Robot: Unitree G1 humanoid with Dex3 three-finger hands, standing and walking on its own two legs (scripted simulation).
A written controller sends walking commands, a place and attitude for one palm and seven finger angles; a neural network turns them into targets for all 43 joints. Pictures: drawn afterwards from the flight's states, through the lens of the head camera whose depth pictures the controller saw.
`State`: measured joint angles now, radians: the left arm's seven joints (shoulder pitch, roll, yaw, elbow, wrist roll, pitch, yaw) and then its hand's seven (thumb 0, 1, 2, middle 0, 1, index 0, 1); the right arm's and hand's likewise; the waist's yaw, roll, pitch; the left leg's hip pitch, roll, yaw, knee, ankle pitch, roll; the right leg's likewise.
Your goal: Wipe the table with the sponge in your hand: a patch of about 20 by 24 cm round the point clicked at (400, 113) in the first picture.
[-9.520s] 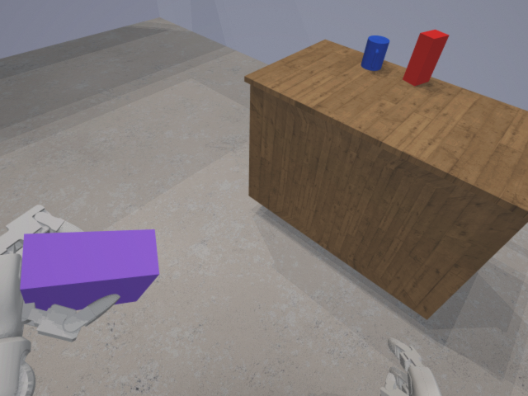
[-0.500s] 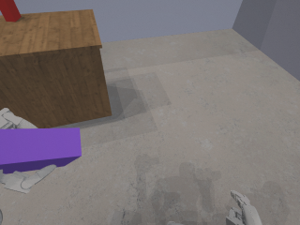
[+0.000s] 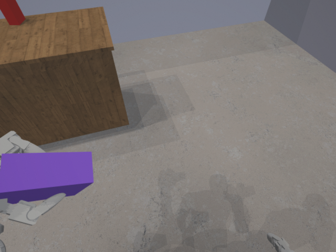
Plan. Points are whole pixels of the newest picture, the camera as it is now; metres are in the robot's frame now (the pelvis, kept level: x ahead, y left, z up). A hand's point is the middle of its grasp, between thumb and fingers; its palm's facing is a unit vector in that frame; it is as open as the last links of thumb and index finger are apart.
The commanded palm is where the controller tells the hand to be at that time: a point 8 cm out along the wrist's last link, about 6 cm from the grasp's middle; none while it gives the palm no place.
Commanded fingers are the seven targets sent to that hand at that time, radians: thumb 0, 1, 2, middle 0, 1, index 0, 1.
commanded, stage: take the last steps up to it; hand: left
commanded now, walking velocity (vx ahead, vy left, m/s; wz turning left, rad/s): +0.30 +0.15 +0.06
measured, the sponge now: (58, 177) +0.22 +0.21 +0.14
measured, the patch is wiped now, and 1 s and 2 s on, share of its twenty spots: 0.00 0.00 0.00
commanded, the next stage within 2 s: none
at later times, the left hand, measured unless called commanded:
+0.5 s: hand (25, 146) +0.27 +0.28 +0.15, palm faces +0.38 -0.77 -0.51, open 9.8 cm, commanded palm +0.22 +0.33 +0.17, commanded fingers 0.00 0.10 1.30 -1.20 -1.60 -1.20 -1.60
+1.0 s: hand (11, 92) +0.39 +0.36 +0.18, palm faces +0.32 -0.80 -0.51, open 9.8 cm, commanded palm +0.34 +0.41 +0.17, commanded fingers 0.00 0.10 1.30 -1.20 -1.60 -1.20 -1.60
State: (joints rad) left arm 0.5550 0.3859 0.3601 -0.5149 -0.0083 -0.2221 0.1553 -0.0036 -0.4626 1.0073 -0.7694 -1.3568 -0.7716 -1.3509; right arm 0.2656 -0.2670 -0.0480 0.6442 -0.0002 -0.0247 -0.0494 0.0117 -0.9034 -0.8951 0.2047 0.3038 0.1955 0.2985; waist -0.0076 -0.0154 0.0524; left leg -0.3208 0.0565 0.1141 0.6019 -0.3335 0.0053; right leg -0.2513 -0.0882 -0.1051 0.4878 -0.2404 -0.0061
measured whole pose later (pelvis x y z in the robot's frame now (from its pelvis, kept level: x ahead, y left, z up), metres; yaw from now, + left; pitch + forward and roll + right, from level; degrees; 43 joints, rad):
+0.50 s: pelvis +0.07 +0.04 +0.00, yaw +2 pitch +1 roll +2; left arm 0.50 0.35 0.35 -0.43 -0.01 -0.25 0.12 0.00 -0.46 1.01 -0.77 -1.36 -0.77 -1.35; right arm 0.17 -0.21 -0.01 0.65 0.00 -0.02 -0.02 0.01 -0.90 -0.89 0.21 0.30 0.20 0.30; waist 0.01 0.02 0.08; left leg -0.54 0.08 0.07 1.03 -0.30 -0.02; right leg -0.22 -0.10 -0.17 0.51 -0.30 -0.01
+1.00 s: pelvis +0.18 +0.13 +0.00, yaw -1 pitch +2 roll +0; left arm 0.55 0.42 0.39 -0.59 -0.03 -0.23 0.13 0.00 -0.46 1.00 -0.77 -1.36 -0.77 -1.35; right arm 0.21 -0.12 0.02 0.62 0.01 -0.10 -0.03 0.01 -0.90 -0.89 0.21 0.30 0.20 0.30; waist 0.01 0.03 0.05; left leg -0.22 0.04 0.22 0.47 -0.28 0.05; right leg -0.46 -0.08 -0.17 0.81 -0.37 0.04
